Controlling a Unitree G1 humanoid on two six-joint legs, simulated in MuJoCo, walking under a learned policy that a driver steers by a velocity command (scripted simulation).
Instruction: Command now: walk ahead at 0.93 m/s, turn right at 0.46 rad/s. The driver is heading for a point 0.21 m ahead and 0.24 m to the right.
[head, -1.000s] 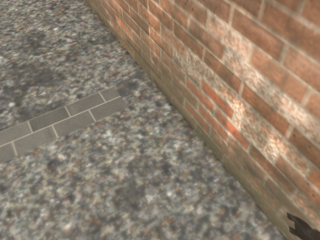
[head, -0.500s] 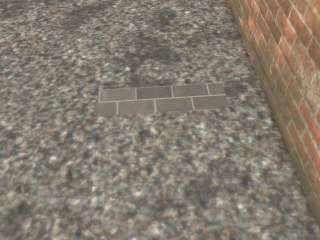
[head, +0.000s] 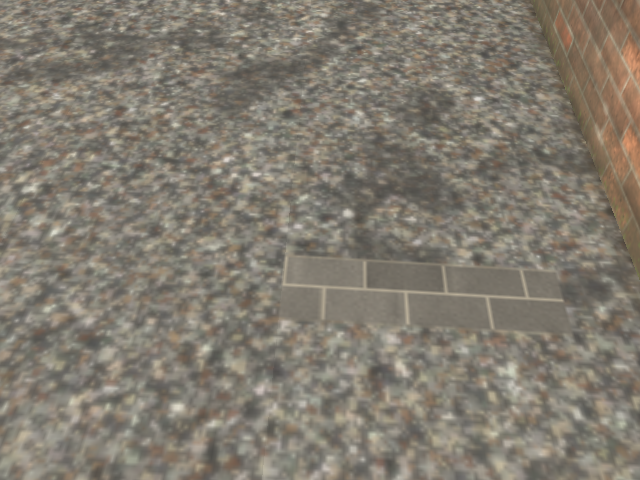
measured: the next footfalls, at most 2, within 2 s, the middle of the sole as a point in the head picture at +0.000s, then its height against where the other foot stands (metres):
right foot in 0.18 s outside the picture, level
left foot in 0.56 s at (285, 391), level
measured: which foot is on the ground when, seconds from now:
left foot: down 0.00-0.18, up 0.20-0.54, down 0.56-1.00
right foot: up 0.00-0.16, down 0.18-0.56, up 0.58-0.92, down 0.94-1.00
